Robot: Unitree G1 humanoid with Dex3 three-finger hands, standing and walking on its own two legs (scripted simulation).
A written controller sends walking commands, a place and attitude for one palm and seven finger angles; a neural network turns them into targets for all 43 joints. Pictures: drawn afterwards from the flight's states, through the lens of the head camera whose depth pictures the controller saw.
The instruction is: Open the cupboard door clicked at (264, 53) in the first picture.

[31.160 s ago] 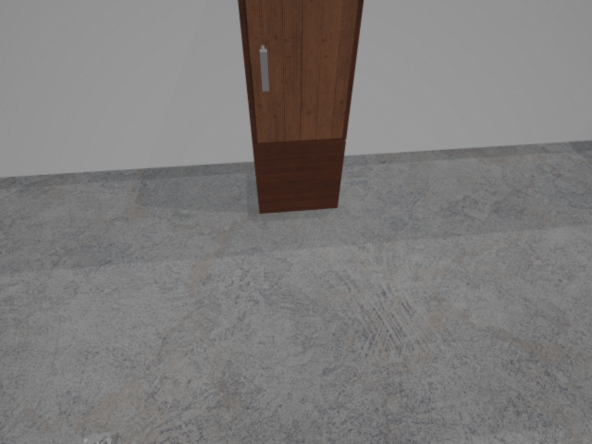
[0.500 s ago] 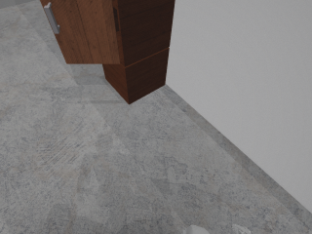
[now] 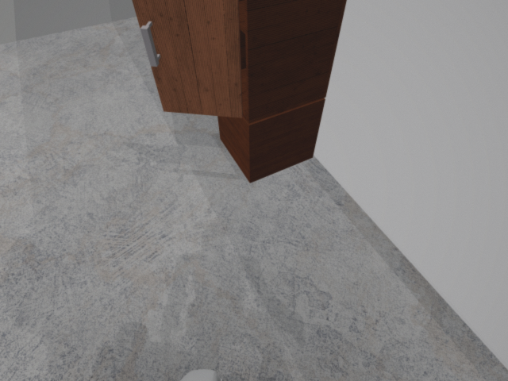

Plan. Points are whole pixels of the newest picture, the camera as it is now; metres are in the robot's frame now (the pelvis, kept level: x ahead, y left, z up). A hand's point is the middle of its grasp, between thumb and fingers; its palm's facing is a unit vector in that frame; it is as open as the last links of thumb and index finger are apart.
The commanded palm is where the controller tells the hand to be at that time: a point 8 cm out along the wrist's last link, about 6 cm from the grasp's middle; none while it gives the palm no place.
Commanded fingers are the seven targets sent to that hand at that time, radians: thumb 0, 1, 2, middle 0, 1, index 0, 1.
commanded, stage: take the last steps up to it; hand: left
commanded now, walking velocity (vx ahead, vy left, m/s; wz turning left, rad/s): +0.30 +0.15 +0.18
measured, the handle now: (152, 43) +1.09 +0.45 -0.05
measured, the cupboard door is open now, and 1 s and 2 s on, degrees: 55 55 55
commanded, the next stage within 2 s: come to a stop and stand still in 1.32 s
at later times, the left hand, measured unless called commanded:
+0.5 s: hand (126, 331) +0.21 +0.27 -0.17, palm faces +0.07 -0.98 -0.19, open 7.4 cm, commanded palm none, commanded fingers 0.00 0.90 0.90 -0.20 -0.30 -0.20 -0.30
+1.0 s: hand (133, 301) +0.27 +0.27 -0.16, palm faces +0.18 -0.96 -0.22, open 7.2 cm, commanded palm none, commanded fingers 0.00 0.90 0.90 -0.20 -0.30 -0.20 -0.30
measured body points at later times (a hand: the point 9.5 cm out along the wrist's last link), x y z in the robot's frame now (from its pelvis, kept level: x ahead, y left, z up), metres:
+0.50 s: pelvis +0.13 +0.08 +0.00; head +0.16 +0.08 +0.44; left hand +0.21 +0.32 -0.15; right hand +0.10 -0.14 -0.16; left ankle +0.04 +0.15 -0.74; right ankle +0.21 -0.04 -0.70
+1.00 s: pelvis +0.32 +0.10 +0.01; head +0.35 +0.08 +0.45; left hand +0.26 +0.32 -0.14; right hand +0.42 -0.13 -0.15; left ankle +0.39 +0.28 -0.68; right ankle +0.26 -0.01 -0.74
